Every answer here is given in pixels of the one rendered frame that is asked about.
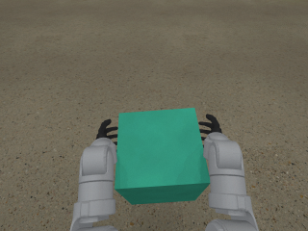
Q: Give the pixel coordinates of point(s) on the carton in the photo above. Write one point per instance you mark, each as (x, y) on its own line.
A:
(160, 157)

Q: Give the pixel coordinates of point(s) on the robot right forearm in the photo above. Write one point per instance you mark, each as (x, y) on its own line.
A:
(227, 179)

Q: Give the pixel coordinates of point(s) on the left robot hand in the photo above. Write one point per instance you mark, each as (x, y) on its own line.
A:
(102, 132)

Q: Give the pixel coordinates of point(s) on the right robot upper arm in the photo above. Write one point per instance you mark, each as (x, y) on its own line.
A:
(219, 224)

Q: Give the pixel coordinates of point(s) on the right robot hand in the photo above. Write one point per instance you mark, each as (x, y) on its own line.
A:
(215, 127)

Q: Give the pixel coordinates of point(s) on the robot left forearm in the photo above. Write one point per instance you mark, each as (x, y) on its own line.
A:
(96, 188)

